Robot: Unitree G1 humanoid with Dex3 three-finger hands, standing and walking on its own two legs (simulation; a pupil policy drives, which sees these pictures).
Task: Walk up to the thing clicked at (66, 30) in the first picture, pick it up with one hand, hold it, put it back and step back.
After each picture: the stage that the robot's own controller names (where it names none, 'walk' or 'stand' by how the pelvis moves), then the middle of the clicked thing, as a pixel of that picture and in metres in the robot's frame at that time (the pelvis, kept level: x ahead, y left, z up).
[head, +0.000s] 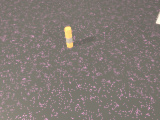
stand; (68, 37) +1.31 +0.19 -0.66
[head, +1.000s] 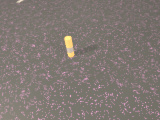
walk; (69, 47) +1.18 +0.26 -0.65
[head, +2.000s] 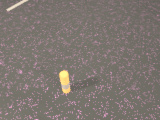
walk; (65, 82) +0.71 +0.21 -0.63
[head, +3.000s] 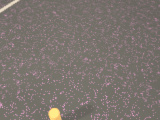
walk; (56, 119) +0.40 +0.19 -0.64
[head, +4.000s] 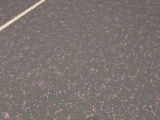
stand; out of the picture +0.35 +0.21 -0.65
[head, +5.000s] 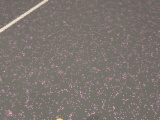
stand; out of the picture +0.37 +0.21 -0.66
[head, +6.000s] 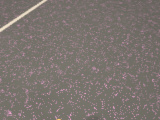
stand; out of the picture +0.36 +0.21 -0.66
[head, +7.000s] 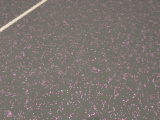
stand; out of the picture +0.35 +0.21 -0.66
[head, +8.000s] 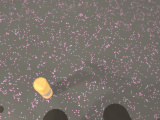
go down; (44, 89) +0.40 +0.21 -0.47
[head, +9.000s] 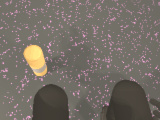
go down; (37, 62) +0.45 +0.21 -0.29
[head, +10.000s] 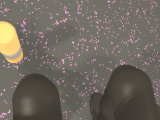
close in; (9, 46) +0.44 +0.23 -0.20
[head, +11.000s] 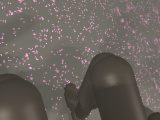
close; out of the picture +0.44 +0.26 -0.16
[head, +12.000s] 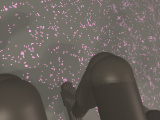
lift; out of the picture +0.43 +0.27 -0.16
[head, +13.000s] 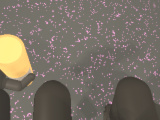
lift; (17, 67) +0.34 +0.23 -0.03
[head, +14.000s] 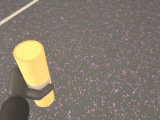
hold; (38, 79) +0.32 +0.16 +0.09
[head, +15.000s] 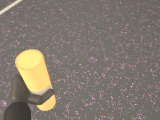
hold; (39, 84) +0.32 +0.17 +0.03
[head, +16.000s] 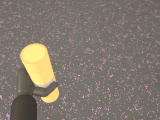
crouch; (43, 77) +0.35 +0.15 +0.01
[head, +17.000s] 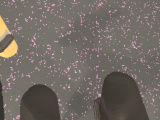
crouch; out of the picture +0.48 +0.23 -0.04
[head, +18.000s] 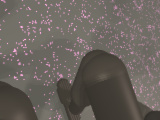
lower; out of the picture +0.47 +0.28 -0.17
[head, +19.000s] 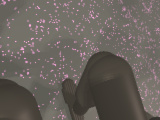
lower; out of the picture +0.46 +0.28 -0.17
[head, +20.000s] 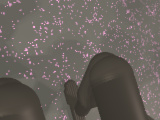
lower; out of the picture +0.45 +0.26 -0.16
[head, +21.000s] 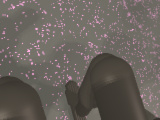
lower; out of the picture +0.43 +0.26 -0.17
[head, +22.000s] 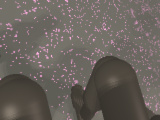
draw back; out of the picture +0.42 +0.24 -0.15
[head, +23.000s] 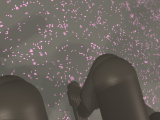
rise; out of the picture +0.42 +0.24 -0.17
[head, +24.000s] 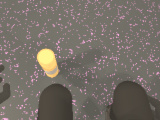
walk; (49, 65) +0.44 +0.18 -0.31
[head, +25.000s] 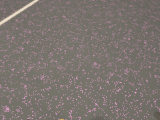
stand; out of the picture +0.35 +0.17 -0.59
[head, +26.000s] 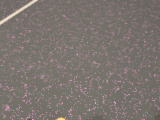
stand; out of the picture +0.36 +0.18 -0.60
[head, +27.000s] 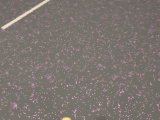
stand; out of the picture +0.36 +0.16 -0.64
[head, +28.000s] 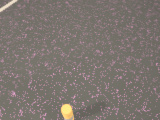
walk; (68, 114) +0.39 +0.14 -0.63
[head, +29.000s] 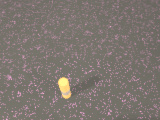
walk; (65, 88) +0.53 +0.17 -0.63
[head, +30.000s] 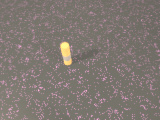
walk; (66, 54) +0.85 +0.19 -0.62
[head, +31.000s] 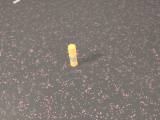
stand; (72, 55) +1.02 +0.17 -0.63
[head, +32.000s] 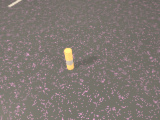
stand; (69, 59) +1.01 +0.18 -0.66
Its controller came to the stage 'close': yes
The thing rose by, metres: 0.69
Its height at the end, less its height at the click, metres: +0.00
